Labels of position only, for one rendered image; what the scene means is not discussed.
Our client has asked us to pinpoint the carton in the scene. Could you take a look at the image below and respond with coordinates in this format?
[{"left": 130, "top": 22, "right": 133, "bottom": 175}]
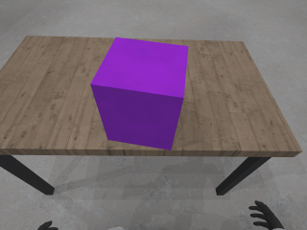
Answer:
[{"left": 90, "top": 37, "right": 189, "bottom": 150}]

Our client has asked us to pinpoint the right robot hand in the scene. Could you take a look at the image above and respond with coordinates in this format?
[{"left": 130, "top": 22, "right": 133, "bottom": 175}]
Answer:
[{"left": 248, "top": 200, "right": 284, "bottom": 230}]

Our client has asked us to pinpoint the left robot hand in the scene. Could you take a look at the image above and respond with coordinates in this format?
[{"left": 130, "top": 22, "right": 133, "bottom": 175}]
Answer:
[{"left": 37, "top": 220, "right": 59, "bottom": 230}]

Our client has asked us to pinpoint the table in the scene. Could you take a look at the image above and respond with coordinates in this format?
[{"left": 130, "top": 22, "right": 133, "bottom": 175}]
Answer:
[{"left": 0, "top": 35, "right": 302, "bottom": 196}]

